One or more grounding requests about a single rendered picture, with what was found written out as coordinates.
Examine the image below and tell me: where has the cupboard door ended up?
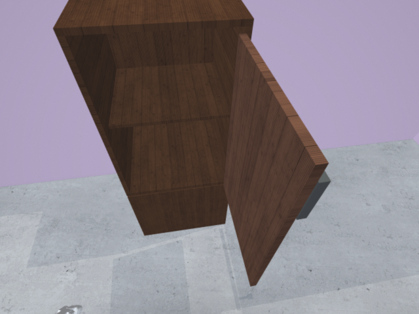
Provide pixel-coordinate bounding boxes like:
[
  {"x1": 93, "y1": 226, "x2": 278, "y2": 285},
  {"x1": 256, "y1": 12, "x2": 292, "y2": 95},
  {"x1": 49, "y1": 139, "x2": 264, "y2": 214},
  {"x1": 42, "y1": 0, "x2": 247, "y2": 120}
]
[{"x1": 223, "y1": 33, "x2": 329, "y2": 287}]

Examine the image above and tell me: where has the handle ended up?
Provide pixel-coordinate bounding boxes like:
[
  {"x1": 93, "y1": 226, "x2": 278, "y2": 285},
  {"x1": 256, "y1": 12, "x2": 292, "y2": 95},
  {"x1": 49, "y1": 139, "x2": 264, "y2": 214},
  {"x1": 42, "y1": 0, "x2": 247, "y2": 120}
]
[{"x1": 296, "y1": 171, "x2": 331, "y2": 220}]

